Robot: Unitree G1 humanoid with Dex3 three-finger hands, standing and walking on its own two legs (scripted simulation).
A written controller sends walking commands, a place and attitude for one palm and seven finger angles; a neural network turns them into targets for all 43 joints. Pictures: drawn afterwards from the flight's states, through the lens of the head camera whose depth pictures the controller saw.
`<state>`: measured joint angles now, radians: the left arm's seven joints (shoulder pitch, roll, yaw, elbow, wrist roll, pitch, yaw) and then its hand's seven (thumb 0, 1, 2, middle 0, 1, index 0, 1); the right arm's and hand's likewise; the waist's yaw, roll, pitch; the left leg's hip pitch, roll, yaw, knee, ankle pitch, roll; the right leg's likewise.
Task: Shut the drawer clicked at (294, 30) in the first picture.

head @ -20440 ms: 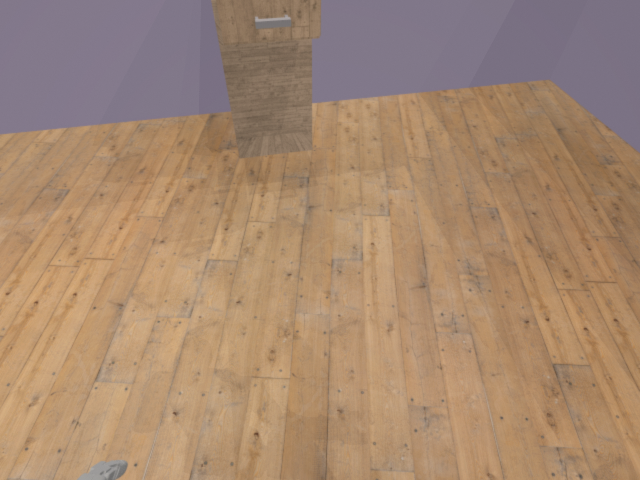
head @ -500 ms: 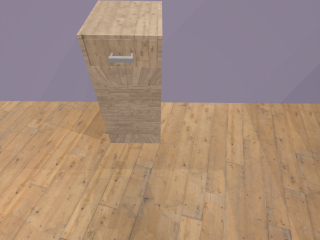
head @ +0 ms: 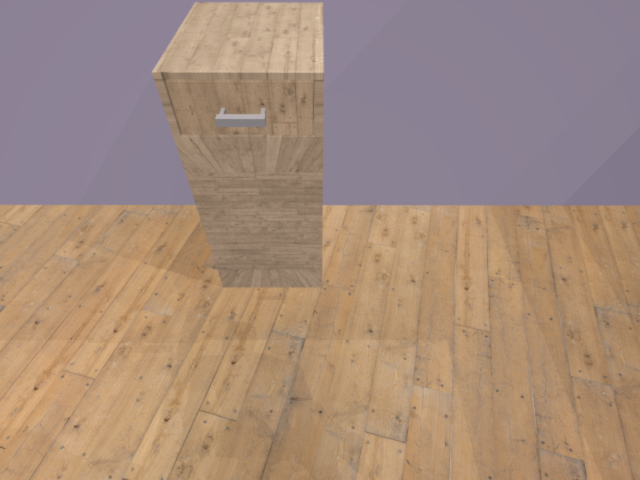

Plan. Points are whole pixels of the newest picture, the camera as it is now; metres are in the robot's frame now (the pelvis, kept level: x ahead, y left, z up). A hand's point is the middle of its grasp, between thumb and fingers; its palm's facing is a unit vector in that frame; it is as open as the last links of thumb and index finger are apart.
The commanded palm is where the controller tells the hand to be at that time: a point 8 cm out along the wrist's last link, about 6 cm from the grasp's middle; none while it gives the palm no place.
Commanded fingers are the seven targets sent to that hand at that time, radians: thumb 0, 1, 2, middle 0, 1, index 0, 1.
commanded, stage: stand and wait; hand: left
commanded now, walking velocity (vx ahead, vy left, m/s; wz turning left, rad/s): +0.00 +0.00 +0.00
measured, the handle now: (242, 116) +0.86 +0.23 -0.02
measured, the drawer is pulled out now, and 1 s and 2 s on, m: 0.00 0.00 0.00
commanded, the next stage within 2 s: none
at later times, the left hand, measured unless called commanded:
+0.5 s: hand out of the picture +0.03 +0.20 -0.17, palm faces +0.01 -0.96 -0.27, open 7.4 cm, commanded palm none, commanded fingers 0.00 0.90 0.90 -0.20 -0.30 -0.20 -0.30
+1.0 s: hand out of the picture +0.04 +0.20 -0.17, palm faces +0.00 -0.96 -0.28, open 7.4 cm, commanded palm none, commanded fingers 0.00 0.90 0.90 -0.20 -0.30 -0.20 -0.30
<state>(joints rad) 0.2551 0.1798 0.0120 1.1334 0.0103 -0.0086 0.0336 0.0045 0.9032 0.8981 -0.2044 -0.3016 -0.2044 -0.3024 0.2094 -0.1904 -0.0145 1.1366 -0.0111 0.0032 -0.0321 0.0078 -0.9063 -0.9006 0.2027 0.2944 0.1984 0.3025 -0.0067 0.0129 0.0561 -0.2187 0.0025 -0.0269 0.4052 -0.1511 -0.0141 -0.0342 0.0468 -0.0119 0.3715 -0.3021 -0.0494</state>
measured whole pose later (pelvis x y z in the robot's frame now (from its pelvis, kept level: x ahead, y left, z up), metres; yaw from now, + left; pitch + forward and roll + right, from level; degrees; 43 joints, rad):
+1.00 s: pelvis +0.01 -0.01 +0.00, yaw -1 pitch -2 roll +1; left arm 0.21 0.23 0.02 1.13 0.01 -0.01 0.03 0.01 0.90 0.90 -0.21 -0.30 -0.21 -0.30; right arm 0.17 -0.25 -0.01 1.14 -0.01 0.00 -0.03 0.01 -0.91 -0.90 0.20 0.29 0.20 0.30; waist -0.01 0.01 0.06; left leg -0.19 0.02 -0.02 0.37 -0.15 -0.03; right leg 0.00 0.06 0.00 0.32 -0.29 -0.06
